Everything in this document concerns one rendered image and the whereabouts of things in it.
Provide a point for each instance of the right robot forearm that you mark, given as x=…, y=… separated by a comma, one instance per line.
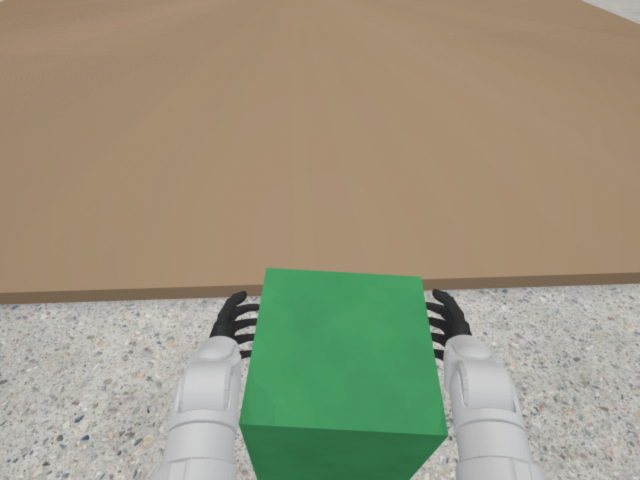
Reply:
x=487, y=417

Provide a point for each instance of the left robot hand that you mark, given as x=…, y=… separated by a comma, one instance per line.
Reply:
x=226, y=324

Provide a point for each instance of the left robot forearm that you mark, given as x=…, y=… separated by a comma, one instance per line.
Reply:
x=204, y=416

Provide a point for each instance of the carton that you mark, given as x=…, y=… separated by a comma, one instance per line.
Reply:
x=342, y=381

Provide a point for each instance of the right robot hand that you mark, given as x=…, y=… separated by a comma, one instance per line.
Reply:
x=454, y=323

